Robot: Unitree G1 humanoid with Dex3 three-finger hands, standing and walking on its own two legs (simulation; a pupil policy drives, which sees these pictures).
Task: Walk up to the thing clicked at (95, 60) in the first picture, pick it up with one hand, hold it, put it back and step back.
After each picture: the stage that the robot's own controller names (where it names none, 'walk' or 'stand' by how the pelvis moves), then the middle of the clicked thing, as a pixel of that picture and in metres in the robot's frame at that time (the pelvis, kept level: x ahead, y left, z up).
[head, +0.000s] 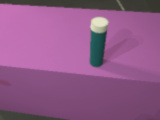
stand; (97, 44) +0.57 -0.03 -0.01
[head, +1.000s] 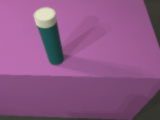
rise first; (51, 40) +0.50 +0.17 +0.03
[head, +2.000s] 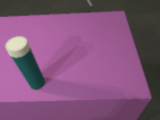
stand; (28, 66) +0.42 +0.25 +0.01
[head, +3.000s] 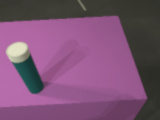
stand; (28, 71) +0.42 +0.25 -0.01
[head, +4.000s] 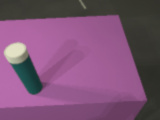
stand; (26, 72) +0.41 +0.25 -0.01
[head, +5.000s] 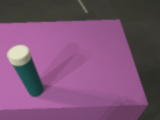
stand; (28, 74) +0.41 +0.25 -0.01
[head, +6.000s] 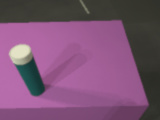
stand; (30, 73) +0.41 +0.24 -0.01
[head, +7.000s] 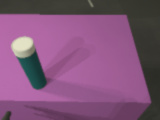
rise first; (32, 66) +0.43 +0.24 -0.01
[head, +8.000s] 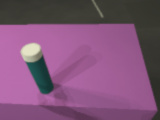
go down; (39, 71) +0.43 +0.24 -0.01
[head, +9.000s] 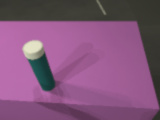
go down; (41, 68) +0.43 +0.23 -0.01
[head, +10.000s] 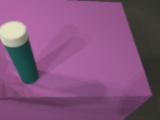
go down; (23, 58) +0.42 +0.22 +0.04
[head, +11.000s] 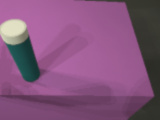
approach; (24, 55) +0.43 +0.22 +0.04
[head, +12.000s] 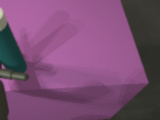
close; (5, 47) +0.44 +0.24 +0.07
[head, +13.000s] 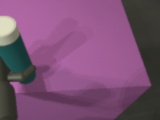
lift; (16, 56) +0.40 +0.21 +0.07
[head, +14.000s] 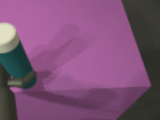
lift; (16, 62) +0.38 +0.21 +0.07
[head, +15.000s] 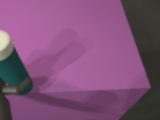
lift; (11, 69) +0.36 +0.22 +0.07
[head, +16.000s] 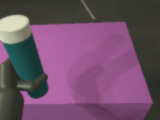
lift; (27, 63) +0.32 +0.18 +0.18
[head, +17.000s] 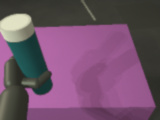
hold; (31, 61) +0.33 +0.17 +0.18
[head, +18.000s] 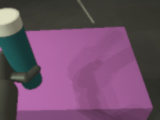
crouch; (20, 55) +0.34 +0.20 +0.20
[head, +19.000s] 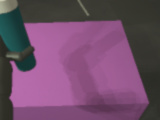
lower; (15, 36) +0.42 +0.22 +0.19
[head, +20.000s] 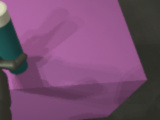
lower; (7, 44) +0.44 +0.22 +0.08
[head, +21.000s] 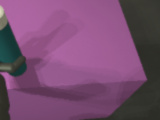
lower; (5, 47) +0.43 +0.23 +0.08
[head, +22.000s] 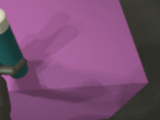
lower; (7, 49) +0.43 +0.23 +0.07
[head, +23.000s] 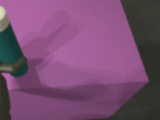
lower; (7, 47) +0.43 +0.23 +0.08
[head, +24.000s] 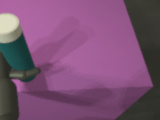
open; (17, 54) +0.41 +0.21 +0.07
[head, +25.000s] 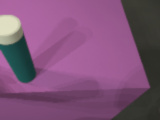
sink last; (18, 55) +0.41 +0.20 +0.06
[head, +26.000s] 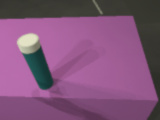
stand; (38, 65) +0.43 +0.23 +0.05
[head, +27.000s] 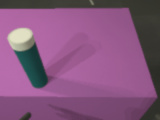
stand; (31, 62) +0.41 +0.22 +0.06
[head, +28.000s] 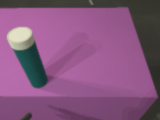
stand; (31, 61) +0.41 +0.22 +0.06
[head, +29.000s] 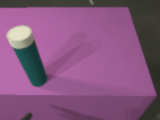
stand; (30, 60) +0.42 +0.22 +0.06
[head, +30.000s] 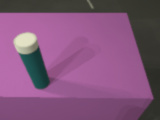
stand; (34, 64) +0.42 +0.22 +0.03
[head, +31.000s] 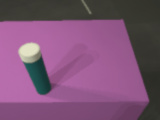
walk; (37, 71) +0.42 +0.22 -0.01
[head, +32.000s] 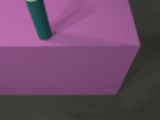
walk; (39, 15) +0.64 +0.23 +0.02
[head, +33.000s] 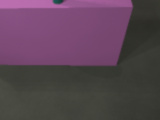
walk; out of the picture +0.97 +0.20 +0.02
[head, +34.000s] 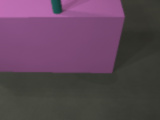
stand; out of the picture +1.02 +0.22 +0.00
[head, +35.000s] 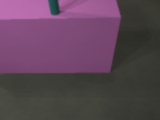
stand; out of the picture +1.04 +0.23 -0.01
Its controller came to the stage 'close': yes
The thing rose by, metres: 0.20
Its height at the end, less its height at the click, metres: +0.00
